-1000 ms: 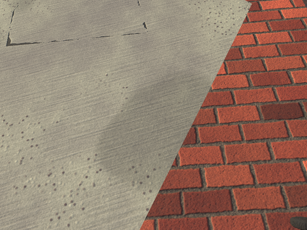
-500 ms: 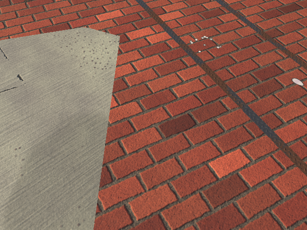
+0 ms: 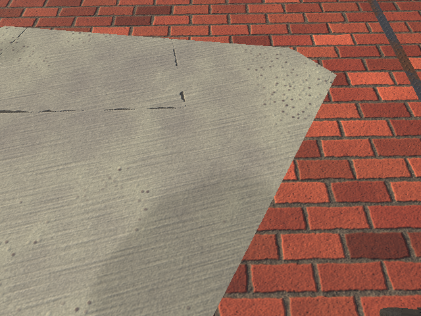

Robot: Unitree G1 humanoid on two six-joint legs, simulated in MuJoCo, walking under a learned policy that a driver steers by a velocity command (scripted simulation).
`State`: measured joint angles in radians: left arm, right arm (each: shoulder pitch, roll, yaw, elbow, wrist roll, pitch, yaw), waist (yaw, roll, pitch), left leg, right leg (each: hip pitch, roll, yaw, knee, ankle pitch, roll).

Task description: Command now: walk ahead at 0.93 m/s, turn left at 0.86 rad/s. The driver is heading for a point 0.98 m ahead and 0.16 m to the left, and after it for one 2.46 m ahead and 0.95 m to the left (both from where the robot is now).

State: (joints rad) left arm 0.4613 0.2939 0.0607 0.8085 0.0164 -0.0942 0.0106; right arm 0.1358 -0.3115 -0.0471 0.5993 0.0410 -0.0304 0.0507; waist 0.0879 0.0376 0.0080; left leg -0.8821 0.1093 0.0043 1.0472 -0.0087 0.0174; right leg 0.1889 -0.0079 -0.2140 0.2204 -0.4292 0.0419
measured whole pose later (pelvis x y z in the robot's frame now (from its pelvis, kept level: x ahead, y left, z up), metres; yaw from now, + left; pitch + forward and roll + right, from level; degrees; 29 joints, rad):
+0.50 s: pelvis +0.42 +0.07 +0.01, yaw +29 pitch +1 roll -1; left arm -0.01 0.29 0.01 0.54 -0.01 -0.13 -0.01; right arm 0.42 -0.28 -0.06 0.73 0.05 -0.06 -0.01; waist -0.11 -0.04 0.05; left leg 0.02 -0.14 -0.28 0.42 -0.42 0.11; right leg -0.65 -0.04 0.16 0.53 0.10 0.08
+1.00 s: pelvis +0.79 +0.28 +0.00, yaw +25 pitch +0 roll +0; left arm 0.58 0.26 0.05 0.79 -0.04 -0.06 0.00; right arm -0.05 -0.25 0.01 0.56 0.00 -0.14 0.02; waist 0.13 -0.02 0.01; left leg -0.45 0.00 -0.08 0.58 -0.13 -0.02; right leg -0.03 0.03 0.24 0.63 -0.51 -0.01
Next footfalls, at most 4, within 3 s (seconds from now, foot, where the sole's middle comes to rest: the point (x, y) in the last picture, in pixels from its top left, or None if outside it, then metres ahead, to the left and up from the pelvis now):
0.12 left None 0.30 0.11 -0.76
0.56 right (222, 236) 0.75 0.07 -0.76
0.98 left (116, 203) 0.86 0.47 -0.76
1.42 right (175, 116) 1.33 0.32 -0.76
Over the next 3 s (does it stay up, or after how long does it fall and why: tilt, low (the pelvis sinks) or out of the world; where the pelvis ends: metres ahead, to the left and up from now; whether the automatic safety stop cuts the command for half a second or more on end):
stays up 2.16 0.64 0.02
